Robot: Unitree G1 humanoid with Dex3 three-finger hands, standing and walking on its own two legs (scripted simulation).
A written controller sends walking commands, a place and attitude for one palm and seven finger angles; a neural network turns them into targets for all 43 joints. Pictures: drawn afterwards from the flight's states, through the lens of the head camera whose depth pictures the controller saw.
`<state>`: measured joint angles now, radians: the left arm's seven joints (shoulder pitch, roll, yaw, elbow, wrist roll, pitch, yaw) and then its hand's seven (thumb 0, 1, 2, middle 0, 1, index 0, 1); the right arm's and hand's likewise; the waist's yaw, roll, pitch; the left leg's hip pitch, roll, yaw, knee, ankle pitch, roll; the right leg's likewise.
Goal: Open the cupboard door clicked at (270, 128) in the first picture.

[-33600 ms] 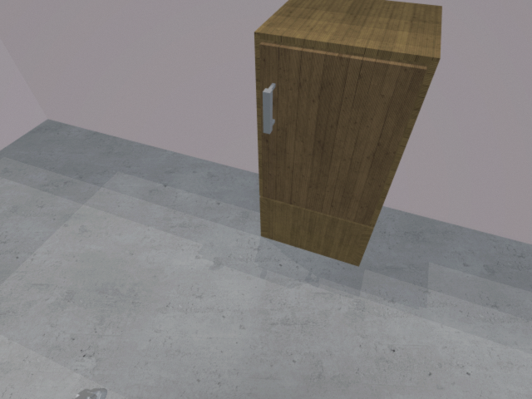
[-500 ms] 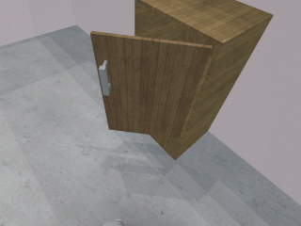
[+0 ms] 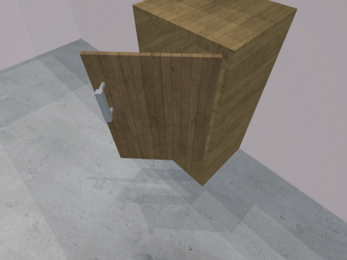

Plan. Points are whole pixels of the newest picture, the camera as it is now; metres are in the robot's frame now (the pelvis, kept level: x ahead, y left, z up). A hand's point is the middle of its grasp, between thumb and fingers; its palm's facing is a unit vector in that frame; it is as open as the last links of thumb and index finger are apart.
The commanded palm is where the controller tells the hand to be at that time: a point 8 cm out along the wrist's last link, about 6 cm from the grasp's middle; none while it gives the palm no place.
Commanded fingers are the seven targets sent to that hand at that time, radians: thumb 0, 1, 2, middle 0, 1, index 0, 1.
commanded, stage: come to a stop and stand still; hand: left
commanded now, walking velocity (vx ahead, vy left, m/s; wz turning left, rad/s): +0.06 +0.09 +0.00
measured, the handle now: (105, 102) +0.60 +0.27 -0.04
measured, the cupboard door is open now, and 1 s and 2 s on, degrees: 42 42 42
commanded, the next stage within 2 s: look again from close up in 0.86 s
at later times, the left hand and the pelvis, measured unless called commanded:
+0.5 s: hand out of the picture -0.01 +0.21 -0.18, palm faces +0.04 -0.99 -0.16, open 7.4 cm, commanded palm none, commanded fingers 0.00 0.90 0.90 -0.20 -0.30 -0.20 -0.30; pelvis +0.01 +0.04 +0.01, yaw +0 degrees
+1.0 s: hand out of the picture +0.03 +0.20 -0.18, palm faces +0.01 -0.98 -0.19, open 7.3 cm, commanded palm none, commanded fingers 0.00 0.90 0.90 -0.20 -0.30 -0.20 -0.30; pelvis +0.02 +0.03 +0.00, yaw +0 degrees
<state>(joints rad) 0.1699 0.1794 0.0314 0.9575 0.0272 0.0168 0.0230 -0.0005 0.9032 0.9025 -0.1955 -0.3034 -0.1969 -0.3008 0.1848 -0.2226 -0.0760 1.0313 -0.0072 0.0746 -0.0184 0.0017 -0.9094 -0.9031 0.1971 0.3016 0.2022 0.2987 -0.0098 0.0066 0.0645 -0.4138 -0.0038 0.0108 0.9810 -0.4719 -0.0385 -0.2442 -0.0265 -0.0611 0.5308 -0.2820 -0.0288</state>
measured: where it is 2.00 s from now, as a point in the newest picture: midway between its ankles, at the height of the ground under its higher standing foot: outside the picture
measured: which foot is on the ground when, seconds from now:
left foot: up 0.00-0.14, down 0.16-1.00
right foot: down 0.00-1.00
